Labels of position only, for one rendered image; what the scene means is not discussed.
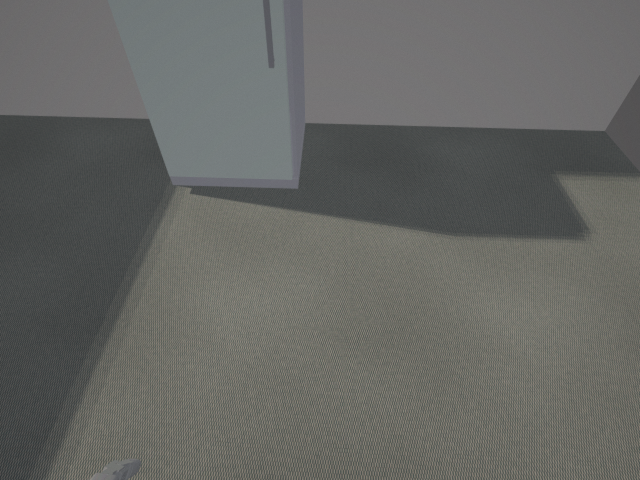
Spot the left robot hand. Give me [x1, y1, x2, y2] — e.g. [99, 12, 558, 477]
[90, 459, 141, 480]

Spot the fridge door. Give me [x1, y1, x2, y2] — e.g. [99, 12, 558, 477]
[108, 0, 293, 180]

